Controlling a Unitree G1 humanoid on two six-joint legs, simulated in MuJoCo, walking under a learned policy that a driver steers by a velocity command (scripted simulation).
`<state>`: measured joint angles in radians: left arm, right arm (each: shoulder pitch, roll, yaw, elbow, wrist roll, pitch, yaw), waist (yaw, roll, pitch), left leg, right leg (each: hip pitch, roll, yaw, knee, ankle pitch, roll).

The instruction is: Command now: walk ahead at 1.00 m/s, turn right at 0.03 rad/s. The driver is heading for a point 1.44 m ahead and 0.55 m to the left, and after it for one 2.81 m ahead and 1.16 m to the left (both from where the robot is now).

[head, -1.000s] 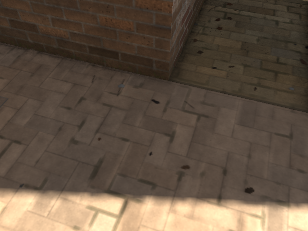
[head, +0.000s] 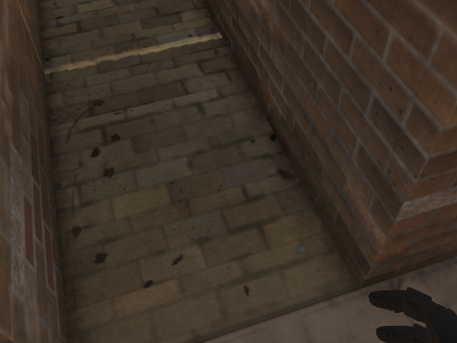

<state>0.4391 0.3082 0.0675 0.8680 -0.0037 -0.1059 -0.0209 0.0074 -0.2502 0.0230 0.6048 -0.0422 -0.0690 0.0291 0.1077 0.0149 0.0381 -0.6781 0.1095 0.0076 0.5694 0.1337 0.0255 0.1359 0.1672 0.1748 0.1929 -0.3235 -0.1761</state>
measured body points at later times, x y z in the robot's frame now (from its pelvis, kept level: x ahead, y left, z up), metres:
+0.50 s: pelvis +0.45 +0.08 -0.02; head +0.50 +0.09 +0.43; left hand +0.67 +0.34 -0.06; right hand +0.48 -0.22 -0.13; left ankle +0.29 +0.13 -0.72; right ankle +0.65 +0.01 -0.74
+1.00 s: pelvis +0.58 +0.13 +0.01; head +0.59 +0.16 +0.46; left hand +0.46 +0.38 -0.12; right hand +0.87 +0.06 -0.08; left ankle +0.55 +0.23 -0.73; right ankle +0.65 +0.01 -0.66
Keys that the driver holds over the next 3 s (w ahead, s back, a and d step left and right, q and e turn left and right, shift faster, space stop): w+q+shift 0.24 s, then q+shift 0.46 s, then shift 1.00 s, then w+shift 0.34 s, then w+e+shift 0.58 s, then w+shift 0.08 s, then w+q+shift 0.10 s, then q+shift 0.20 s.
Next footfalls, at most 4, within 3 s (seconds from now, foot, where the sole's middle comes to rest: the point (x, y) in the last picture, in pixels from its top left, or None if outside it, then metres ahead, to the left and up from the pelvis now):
0.10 left None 0.33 0.13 -0.77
0.50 right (260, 269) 0.69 0.03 -0.77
0.84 left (182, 296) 0.58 0.26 -0.77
1.16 right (251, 259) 0.72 0.06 -0.77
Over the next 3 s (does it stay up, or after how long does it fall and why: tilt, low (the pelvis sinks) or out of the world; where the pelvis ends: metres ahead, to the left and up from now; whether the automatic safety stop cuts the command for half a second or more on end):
stays up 1.45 0.49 -0.03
